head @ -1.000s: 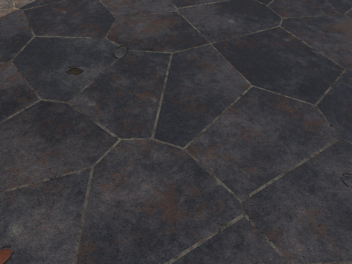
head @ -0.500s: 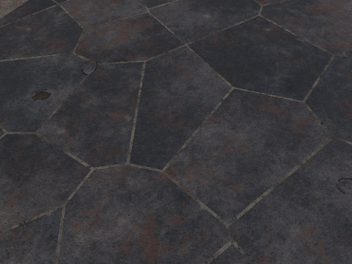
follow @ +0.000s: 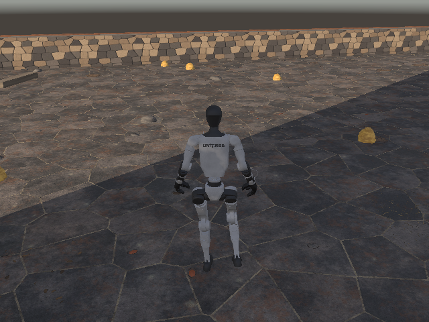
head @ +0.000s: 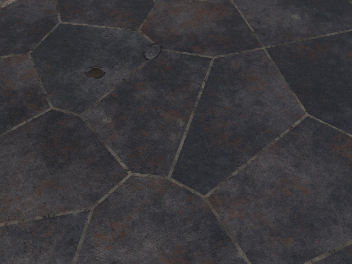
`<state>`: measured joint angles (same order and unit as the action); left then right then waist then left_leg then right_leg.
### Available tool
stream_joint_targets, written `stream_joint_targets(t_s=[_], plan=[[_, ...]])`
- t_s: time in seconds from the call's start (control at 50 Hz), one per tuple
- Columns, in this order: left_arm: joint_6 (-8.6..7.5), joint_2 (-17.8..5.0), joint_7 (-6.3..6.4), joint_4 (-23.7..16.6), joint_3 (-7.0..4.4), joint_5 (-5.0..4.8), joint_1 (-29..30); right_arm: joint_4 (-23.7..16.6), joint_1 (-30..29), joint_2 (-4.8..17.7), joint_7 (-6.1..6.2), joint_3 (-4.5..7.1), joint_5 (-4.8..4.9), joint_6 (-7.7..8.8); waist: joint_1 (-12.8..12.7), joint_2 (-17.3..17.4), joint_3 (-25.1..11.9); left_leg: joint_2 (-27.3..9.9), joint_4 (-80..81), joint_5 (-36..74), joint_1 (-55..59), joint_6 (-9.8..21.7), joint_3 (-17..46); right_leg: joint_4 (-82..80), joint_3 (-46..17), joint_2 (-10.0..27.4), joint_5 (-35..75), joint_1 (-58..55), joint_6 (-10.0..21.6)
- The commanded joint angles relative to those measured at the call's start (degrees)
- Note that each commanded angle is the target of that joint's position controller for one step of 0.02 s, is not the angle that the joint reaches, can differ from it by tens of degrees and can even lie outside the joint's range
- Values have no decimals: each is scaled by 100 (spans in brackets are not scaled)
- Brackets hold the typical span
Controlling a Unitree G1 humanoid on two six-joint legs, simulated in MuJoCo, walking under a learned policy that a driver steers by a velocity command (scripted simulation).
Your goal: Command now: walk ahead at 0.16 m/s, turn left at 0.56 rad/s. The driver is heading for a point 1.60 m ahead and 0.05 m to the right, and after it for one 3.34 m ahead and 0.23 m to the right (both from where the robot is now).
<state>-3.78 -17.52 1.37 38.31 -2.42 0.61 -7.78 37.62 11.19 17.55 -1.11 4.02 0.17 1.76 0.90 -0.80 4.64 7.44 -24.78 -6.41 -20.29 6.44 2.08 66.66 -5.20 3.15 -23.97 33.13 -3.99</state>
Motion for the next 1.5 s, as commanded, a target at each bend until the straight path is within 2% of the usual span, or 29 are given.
stream_joint_targets(t_s=[0.02,0.18,0.24,0.26,0.28,0.3,0.32,0.36,0.44,0.5,0.56,0.58,0.6,0.62,0.68,0.72,0.82,0.9,0.92,0.94,0.96,0.98,1.02,1.22,1.34,1.38,1.4,1.44,1.5], plan=[[111,-397,98,-124,-111,52,-749,-382,-176,896,111,252,-12,23,-322,284,-1134,-1448,464,3768,363,1077,1213,-753,174,-114,466,-305,-216],[162,-468,8,-382,-134,-49,209,-402,-160,870,285,239,65,-334,4,882,-1235,-1258,-14,1227,580,555,1998,-2621,-63,-476,1152,-646,-174],[39,-539,-39,-318,-226,-57,-98,-502,-369,748,294,196,123,-362,-257,1042,-1153,-1116,-518,1038,779,271,2385,-4159,-40,-480,1728,-1378,93],[4,-727,-26,-281,-280,6,-283,-526,-245,522,299,126,89,-355,-240,812,-1245,-894,-963,312,506,6,2186,-4516,-342,101,2529,-2046,330],[41,-1111,21,-407,-337,121,-132,-515,279,161,295,24,-34,-340,167,-565,-1396,-199,-2161,-2060,-237,-353,1335,-4432,-1523,1394,4282,-2809,940],[101,-1116,-10,-252,-363,271,-371,-600,379,486,295,95,-2,-292,173,-1751,-1342,153,-3189,-3465,-1194,-673,789,-4692,-2968,2103,4739,-2928,1994],[100,-835,-35,-341,-304,166,-318,-416,517,933,302,220,-14,-282,64,-1139,-1305,-133,-4150,-3202,-1335,-859,911,-4645,-2821,2018,4336,-2890,2133],[149,-471,-43,-353,-191,37,-124,-219,236,824,348,233,37,-418,-15,-442,-1085,-244,-4560,-2605,-1322,-1064,849,-4445,-1634,1270,3810,-2623,1660],[271,-294,-107,-228,-101,-16,193,-239,30,-17,280,-59,-55,-441,79,-932,-960,-557,-2312,-2185,-67,-1249,99,-4588,-691,420,3437,-1974,1336],[367,-792,-95,-166,-282,-87,-230,-228,-184,263,263,36,42,-383,-191,-1233,-1001,-462,-1061,-1653,242,-1181,32,-4498,-1236,591,3026,-2381,1533],[398,-812,-41,-178,-303,-225,-286,-87,55,438,272,118,17,-328,-49,-988,-978,-498,257,-546,1121,-765,34,-4414,-1513,516,2372,-1922,1272],[362,-702,-36,-199,-270,-198,-292,-118,187,621,300,163,-63,-318,-4,-678,-1100,-976,161,-196,1692,-538,320,-4204,-1405,397,1905,-1373,1022],[304,-431,-48,-343,-212,-164,-218,-26,200,1009,310,277,-157,-343,-160,601,-990,-1563,114,-43,1624,-101,842,-3652,-533,-222,1084,-766,668],[275,-453,-60,-388,-206,-141,-94,-43,172,900,285,278,-196,-345,-28,1314,-853,-2155,521,166,1338,401,1449,-3018,49,-592,214,-554,423],[402,-710,-37,-269,-415,-159,-296,-181,-218,578,362,176,-142,-198,-40,999,-612,-2724,518,1926,1402,847,1573,-510,54,-436,-936,152,86],[529,-466,-25,-221,-366,-172,-455,-151,-415,536,375,172,-23,-147,-152,850,-552,-2477,344,2427,1571,614,986,-431,46,-296,-536,332,-25],[576,-279,-226,-580,-240,-214,5,-38,-273,783,390,287,0,-306,127,1175,-768,-2305,197,2282,1557,483,255,-2041,697,-205,40,-617,-15],[616,-525,-274,-498,-386,-166,-575,55,-248,828,344,293,179,-241,-187,940,-861,-2243,-589,1457,1120,68,-57,-3860,1005,-522,1313,-1901,425],[610,-808,-199,-503,-489,-147,-771,180,113,633,297,247,91,-186,-197,198,-995,-1902,-1485,508,489,-373,-511,-4275,392,-270,2598,-2756,662],[592,-1654,-95,-686,-654,-90,-886,-94,90,199,254,85,-269,-150,-48,-1799,-1100,-1075,-3398,-2897,-1298,-1048,-916,-4246,-1994,1464,5303,-3763,1574],[460,-1414,-183,-710,-549,98,-1125,-243,-552,436,295,135,-171,-124,-568,-1348,-1527,-704,-4380,-3573,-1667,-1089,79,-4504,-2757,1990,5166,-3404,2530],[348,-1261,-223,-696,-491,113,-928,-248,-689,627,317,194,-17,-155,-490,-781,-1225,-833,-4769,-3215,-1786,-1036,264,-4579,-2284,1717,4619,-3215,2422],[319,-981,-152,-700,-417,-93,-393,-95,-583,659,396,232,-37,-217,-236,-350,-903,-1003,-4450,-2314,-1804,-996,335,-4589,-1661,1155,3593,-2876,1859],[510,-963,47,-784,-399,-75,-125,3,-494,400,296,141,-5,-170,-195,-745,-941,-682,-2209,-1383,-661,-1170,282,-4708,-1710,630,1862,-2219,1708],[495,-259,-75,-536,-57,10,3,140,-132,75,104,-9,-36,-61,-30,-637,-935,-858,-57,-368,1058,-887,-4,-4441,-1414,459,1476,-1668,1367],[385,-255,-105,-335,-44,192,-606,-24,-286,622,118,39,-157,-36,-422,302,-814,-1612,236,1168,1392,-490,994,-3865,-785,-183,556,-1435,765],[356,-248,-96,-341,-76,188,-750,36,-567,692,113,35,-163,-29,-746,990,-726,-1771,316,397,563,-55,1261,-3974,-292,-465,498,-1933,486],[367,-582,-10,-365,-183,129,-129,-38,-584,553,101,18,-94,-10,-353,915,-439,-1546,581,-756,73,-98,1349,-3775,-131,-481,838,-2216,368],[415,-432,64,-414,-201,84,-78,-70,-418,770,159,74,1,5,-267,1053,-371,-1550,501,-504,164,-78,1625,-3650,21,-491,945,-2062,411]])
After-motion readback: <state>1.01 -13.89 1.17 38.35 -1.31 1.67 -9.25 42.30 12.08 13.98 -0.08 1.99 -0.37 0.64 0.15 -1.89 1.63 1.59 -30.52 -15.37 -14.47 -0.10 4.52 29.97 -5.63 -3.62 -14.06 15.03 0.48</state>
